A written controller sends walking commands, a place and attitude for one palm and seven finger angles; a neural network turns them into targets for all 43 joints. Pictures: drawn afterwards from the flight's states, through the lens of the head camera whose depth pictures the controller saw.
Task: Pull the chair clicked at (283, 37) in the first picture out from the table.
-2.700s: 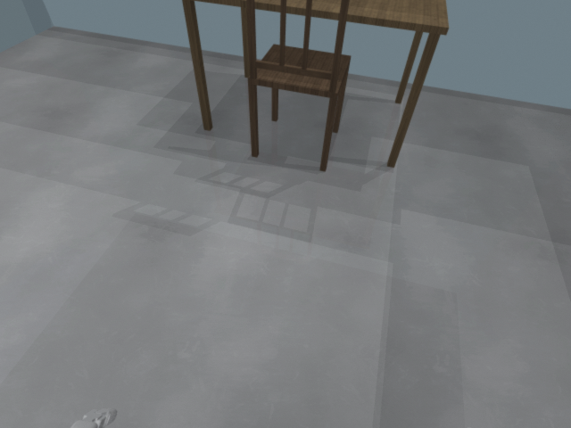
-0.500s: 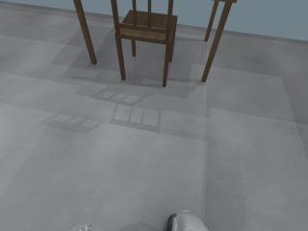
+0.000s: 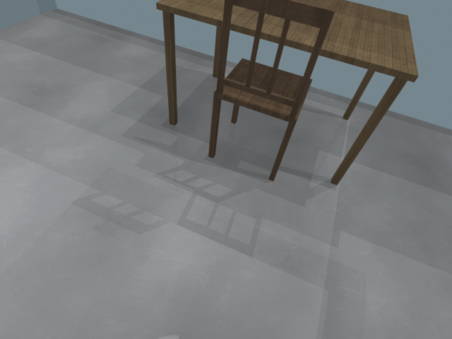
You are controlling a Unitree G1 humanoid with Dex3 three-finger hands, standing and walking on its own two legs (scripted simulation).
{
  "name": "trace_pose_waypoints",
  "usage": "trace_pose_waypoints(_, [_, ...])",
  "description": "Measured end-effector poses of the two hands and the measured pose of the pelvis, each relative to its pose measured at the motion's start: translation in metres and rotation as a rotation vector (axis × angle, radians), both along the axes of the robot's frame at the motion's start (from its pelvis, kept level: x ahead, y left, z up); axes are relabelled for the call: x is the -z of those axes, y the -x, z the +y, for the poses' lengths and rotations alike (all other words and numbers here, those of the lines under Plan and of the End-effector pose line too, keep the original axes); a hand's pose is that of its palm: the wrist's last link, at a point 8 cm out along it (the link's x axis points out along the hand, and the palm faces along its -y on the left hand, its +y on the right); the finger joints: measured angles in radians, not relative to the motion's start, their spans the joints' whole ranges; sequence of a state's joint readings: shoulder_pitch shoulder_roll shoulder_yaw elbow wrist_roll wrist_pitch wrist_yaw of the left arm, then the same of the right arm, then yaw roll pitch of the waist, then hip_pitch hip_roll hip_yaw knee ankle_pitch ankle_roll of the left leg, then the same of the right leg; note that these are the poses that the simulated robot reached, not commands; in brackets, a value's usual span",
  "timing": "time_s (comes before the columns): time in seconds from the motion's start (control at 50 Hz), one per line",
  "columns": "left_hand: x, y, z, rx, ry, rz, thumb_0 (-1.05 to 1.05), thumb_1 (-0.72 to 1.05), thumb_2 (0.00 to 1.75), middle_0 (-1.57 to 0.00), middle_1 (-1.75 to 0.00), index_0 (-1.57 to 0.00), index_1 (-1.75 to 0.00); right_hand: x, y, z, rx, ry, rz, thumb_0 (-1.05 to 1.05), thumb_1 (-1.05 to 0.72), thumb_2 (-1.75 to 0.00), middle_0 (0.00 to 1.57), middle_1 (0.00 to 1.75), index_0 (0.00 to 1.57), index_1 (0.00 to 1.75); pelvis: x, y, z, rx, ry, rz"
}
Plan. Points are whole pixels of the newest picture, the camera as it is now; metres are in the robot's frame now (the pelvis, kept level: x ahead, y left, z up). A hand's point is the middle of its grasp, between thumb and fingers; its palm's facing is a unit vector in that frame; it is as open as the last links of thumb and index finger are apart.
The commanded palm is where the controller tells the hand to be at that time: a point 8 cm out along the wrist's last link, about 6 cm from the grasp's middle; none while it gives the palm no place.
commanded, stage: walk to a spot facing it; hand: left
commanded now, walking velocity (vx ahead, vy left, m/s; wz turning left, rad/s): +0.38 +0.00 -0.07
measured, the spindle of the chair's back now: (254, 52) +1.19 -0.02 -0.05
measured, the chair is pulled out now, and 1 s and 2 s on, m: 0.00 0.00 0.00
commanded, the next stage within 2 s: turn to face it in 0.66 s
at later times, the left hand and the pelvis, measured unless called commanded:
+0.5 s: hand (173, 253) +0.33 +0.14 -0.16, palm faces -0.15 -0.97 -0.17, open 7.4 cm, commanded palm none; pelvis +0.21 -0.02 +0.01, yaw -6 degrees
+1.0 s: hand (187, 238) +0.38 +0.12 -0.18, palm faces +0.00 -0.99 -0.12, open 7.3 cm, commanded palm none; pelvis +0.40 -0.04 +0.00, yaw -4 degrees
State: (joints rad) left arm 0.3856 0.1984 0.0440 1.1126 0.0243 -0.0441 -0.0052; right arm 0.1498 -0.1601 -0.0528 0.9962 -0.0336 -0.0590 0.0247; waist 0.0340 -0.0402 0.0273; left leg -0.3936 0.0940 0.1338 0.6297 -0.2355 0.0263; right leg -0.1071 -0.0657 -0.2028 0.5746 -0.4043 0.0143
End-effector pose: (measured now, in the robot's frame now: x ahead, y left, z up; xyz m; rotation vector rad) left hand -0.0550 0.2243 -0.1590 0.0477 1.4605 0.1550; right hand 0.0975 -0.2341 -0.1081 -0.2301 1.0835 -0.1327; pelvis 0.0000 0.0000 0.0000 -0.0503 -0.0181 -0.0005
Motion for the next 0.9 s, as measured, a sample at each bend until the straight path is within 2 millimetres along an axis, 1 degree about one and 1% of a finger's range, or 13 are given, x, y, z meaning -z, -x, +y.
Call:
trace_pose_waypoints(0.04, [-0.001,-0.01,0.006,0.007,0.009,0.039,0.0,0.92,0.9,-0.2,-0.3,-0.2,-0.3,0.0,-0.012,0.01,0.005,-0.002,-0.007,0.0,-0.91,-0.9,0.2,0.3,0.2,0.3,-0.001,-0.015,0.008,0.011,-0.007,-0.007])
trace_pose_waypoints(0.1, [-0.011,-0.041,0.015,0.028,0.009,0.04,0.01,0.91,0.9,-0.2,-0.3,-0.2,-0.3,-0.003,-0.011,0.02,0.065,-0.007,0.026,-0.01,-0.92,-0.9,0.2,0.3,0.2,0.3,-0.01,-0.037,0.016,0.018,-0.012,-0.012])
trace_pose_waypoints(0.2, [-0.023,-0.118,0.025,0.059,-0.007,-0.044,0.01,0.91,0.9,-0.19,-0.3,-0.2,-0.3,-0.008,0.005,0.016,0.138,0.016,0.144,-0.02,-0.95,-0.9,0.2,0.3,0.2,0.3,-0.022,-0.076,0.021,0.031,-0.023,-0.007])
trace_pose_waypoints(0.28, [-0.028,-0.183,0.023,0.085,-0.014,-0.113,0.0,0.91,0.9,-0.19,-0.3,-0.2,-0.3,-0.005,0.023,0.021,0.191,-0.009,0.265,-0.01,-0.94,-0.9,0.2,0.3,0.2,0.3,-0.024,-0.108,0.018,0.046,-0.036,-0.003])
trace_pose_waypoints(0.42, [-0.031,-0.304,-0.004,0.191,-0.021,-0.187,0.0,0.91,0.9,-0.19,-0.3,-0.2,-0.3,0.008,0.035,0.035,0.301,-0.099,0.431,0.0,-0.92,-0.9,0.2,0.3,0.2,0.3,-0.017,-0.171,-0.001,0.085,-0.054,0.001])
trace_pose_waypoints(0.48, [-0.03,-0.362,-0.025,0.25,-0.03,-0.227,0.0,0.91,0.9,-0.19,-0.3,-0.2,-0.3,0.015,0.032,0.037,0.343,-0.142,0.499,0.0,-0.91,-0.9,0.2,0.3,0.2,0.3,-0.01,-0.202,-0.016,0.103,-0.057,0.004])
trace_pose_waypoints(0.54, [-0.024,-0.417,-0.047,0.286,-0.046,-0.298,0.0,0.91,0.9,-0.19,-0.3,-0.2,-0.3,0.028,0.02,0.03,0.368,-0.183,0.567,0.0,-0.91,-0.9,0.2,0.3,0.2,0.3,0.004,-0.236,-0.037,0.109,-0.06,0.003])
trace_pose_waypoints(0.58, [-0.023,-0.44,-0.058,0.276,-0.057,-0.341,0.0,0.91,0.9,-0.19,-0.3,-0.2,-0.3,0.035,0.0,0.019,0.363,-0.196,0.585,0.0,-0.91,-0.9,0.2,0.3,0.2,0.3,0.009,-0.253,-0.048,0.111,-0.057,-0.004])
trace_pose_waypoints(0.64, [-0.029,-0.451,-0.067,0.241,-0.061,-0.338,0.0,0.91,0.9,-0.2,-0.3,-0.2,-0.3,0.037,-0.052,-0.006,0.337,-0.175,0.518,0.0,-0.91,-0.9,0.2,0.3,0.2,0.3,0.003,-0.275,-0.058,0.098,-0.049,-0.02])
trace_pose_waypoints(0.68, [-0.033,-0.451,-0.069,0.216,-0.067,-0.312,0.0,0.92,0.9,-0.2,-0.3,-0.2,-0.3,0.035,-0.097,-0.024,0.308,-0.15,0.438,0.01,-0.91,-0.9,0.2,0.3,0.2,0.3,-0.004,-0.289,-0.062,0.092,-0.046,-0.019])
trace_pose_waypoints(0.76, [-0.041,-0.45,-0.06,0.18,-0.101,-0.261,-0.01,0.95,0.9,-0.2,-0.3,-0.2,-0.3,0.027,-0.188,-0.05,0.246,-0.109,0.273,0.0,-0.91,-0.9,0.2,0.3,0.2,0.3,-0.013,-0.317,-0.066,0.065,-0.037,-0.009])
trace_pose_waypoints(0.82, [-0.039,-0.445,-0.058,0.152,-0.092,-0.209,-0.01,0.94,0.9,-0.2,-0.3,-0.2,-0.3,0.019,-0.247,-0.061,0.201,-0.081,0.188,0.0,-0.92,-0.9,0.2,0.3,0.2,0.3,-0.016,-0.338,-0.064,0.048,-0.031,-0.002])
trace_pose_waypoints(0.9, [-0.03,-0.436,-0.059,0.114,-0.051,-0.131,-0.01,0.93,0.9,-0.2,-0.3,-0.2,-0.3,0.011,-0.312,-0.062,0.142,-0.047,0.118,0.0,-0.93,-0.9,0.19,0.3,0.2,0.3,-0.015,-0.365,-0.056,0.052,-0.019,0.001])
